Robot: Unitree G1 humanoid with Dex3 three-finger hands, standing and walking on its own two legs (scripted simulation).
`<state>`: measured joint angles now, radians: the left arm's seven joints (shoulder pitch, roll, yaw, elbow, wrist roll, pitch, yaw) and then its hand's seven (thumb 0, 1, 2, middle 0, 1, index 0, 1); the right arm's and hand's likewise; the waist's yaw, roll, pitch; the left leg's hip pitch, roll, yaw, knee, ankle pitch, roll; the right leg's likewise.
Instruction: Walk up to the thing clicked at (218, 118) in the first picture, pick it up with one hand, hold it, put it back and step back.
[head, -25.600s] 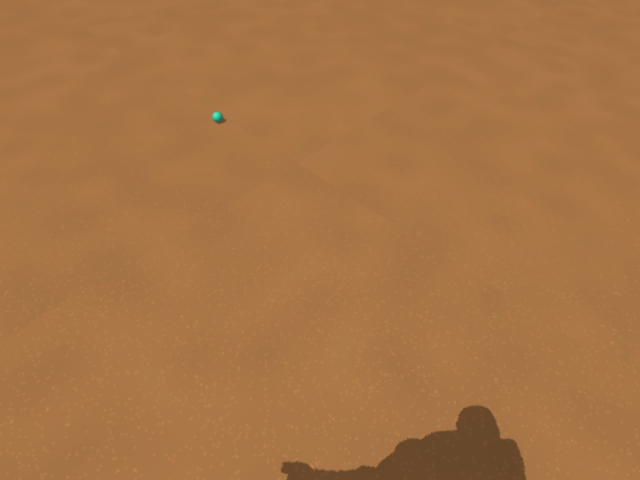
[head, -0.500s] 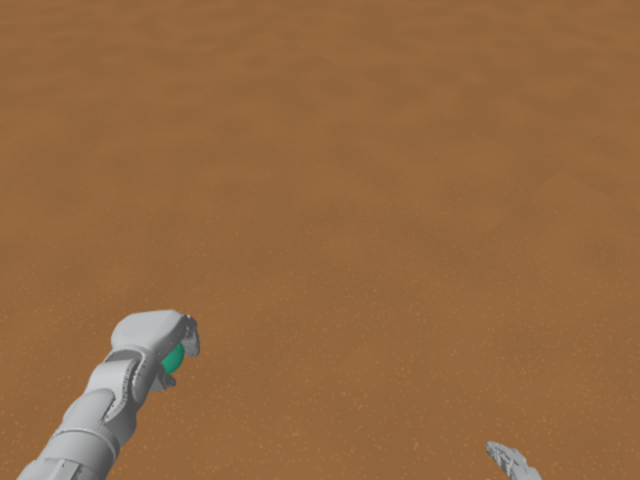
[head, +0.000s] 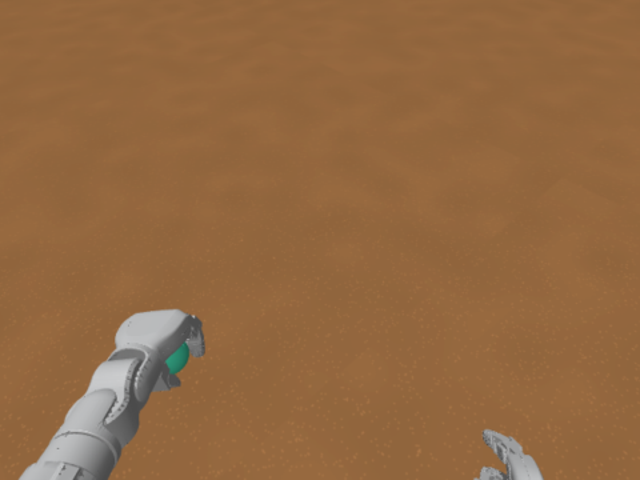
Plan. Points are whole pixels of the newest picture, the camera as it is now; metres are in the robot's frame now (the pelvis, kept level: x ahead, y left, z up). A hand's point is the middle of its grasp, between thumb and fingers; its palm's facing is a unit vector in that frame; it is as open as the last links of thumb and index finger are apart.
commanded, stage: hold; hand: left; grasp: from above
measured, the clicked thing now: (168, 354) +0.31 +0.23 -0.05
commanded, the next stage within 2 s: crouch in 0.48 s
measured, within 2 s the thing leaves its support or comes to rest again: neither
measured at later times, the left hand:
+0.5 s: hand (163, 364) +0.29 +0.23 -0.03, palm faces -0.45 -0.07 -0.89, open 6.9 cm
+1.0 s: hand (177, 387) +0.29 +0.23 -0.12, palm faces -0.46 +0.00 -0.89, open 6.9 cm
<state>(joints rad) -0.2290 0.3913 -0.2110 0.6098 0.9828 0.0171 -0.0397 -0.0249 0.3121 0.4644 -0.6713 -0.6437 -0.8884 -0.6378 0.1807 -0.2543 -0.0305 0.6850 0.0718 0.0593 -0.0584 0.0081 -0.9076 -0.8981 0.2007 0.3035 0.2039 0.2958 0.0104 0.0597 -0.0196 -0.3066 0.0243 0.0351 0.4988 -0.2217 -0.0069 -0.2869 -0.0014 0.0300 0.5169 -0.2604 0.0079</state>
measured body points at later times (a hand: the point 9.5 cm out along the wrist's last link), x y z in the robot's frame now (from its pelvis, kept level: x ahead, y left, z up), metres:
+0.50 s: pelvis +0.00 +0.00 +0.00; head +0.01 -0.03 +0.45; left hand +0.31 +0.23 +0.02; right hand +0.14 -0.25 -0.12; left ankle +0.02 +0.13 -0.74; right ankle +0.01 -0.12 -0.74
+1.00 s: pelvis -0.01 +0.00 -0.03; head +0.05 +0.00 +0.42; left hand +0.31 +0.23 -0.07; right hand +0.12 -0.27 -0.15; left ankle +0.02 +0.13 -0.74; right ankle +0.01 -0.12 -0.74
